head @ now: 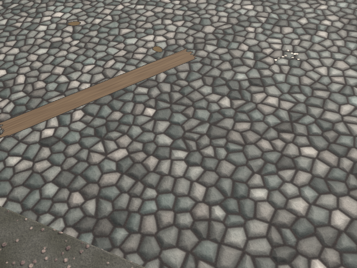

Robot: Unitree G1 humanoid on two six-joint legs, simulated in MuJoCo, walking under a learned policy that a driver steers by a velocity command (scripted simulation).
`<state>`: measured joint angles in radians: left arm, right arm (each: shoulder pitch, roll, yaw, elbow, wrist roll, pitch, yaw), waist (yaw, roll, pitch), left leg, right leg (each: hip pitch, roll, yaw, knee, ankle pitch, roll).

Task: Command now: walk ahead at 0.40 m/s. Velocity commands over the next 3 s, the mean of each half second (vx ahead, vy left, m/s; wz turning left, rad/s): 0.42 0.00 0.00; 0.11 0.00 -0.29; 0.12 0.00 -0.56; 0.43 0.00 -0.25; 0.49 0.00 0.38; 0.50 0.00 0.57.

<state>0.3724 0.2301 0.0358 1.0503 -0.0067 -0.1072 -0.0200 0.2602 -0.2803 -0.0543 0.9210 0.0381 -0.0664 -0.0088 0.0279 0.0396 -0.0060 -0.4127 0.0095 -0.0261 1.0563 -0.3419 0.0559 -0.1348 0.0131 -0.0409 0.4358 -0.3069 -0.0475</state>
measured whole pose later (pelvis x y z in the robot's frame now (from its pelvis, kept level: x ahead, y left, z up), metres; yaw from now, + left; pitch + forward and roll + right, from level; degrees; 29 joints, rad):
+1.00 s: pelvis +0.39 -0.02 -0.02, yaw -10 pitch +1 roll +0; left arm 0.17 0.22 0.09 0.85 0.02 -0.04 -0.02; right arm 0.08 -0.30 -0.07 0.93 0.01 0.00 -0.06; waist 0.01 0.08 0.08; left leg -0.35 0.04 0.01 1.02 -0.54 -0.01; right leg -0.37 0.07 0.00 0.55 0.14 -0.04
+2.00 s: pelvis +0.60 -0.14 -0.04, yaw -35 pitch +2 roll +0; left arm 0.28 0.24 0.05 0.71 0.00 -0.07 -0.01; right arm 0.34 -0.30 -0.06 0.91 0.02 -0.09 0.01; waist -0.03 0.03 -0.03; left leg -0.53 0.09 -0.01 1.10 -0.28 0.02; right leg -0.21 0.03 -0.02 0.39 -0.22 -0.05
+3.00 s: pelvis +1.11 -0.36 -0.05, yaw -1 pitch +1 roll -1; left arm 0.25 0.26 0.06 0.72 0.01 -0.10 0.00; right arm 0.28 -0.31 -0.07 0.69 0.03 -0.02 0.00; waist 0.02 0.05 0.02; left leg -0.53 0.02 -0.07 1.17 -0.33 0.00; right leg -0.24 0.02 -0.06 0.42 -0.20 -0.02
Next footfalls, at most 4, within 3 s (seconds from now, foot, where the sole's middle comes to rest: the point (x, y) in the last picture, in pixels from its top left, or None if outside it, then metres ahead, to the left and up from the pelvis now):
0.36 left None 0.38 0.13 -0.78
0.82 right None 0.46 -0.11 -0.80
1.40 left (181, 256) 0.60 0.09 -0.82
1.84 right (264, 264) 0.57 -0.23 -0.82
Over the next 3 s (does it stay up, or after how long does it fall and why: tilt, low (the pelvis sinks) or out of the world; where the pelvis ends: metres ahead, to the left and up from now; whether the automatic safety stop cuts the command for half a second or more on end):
stays up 1.11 -0.36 -0.05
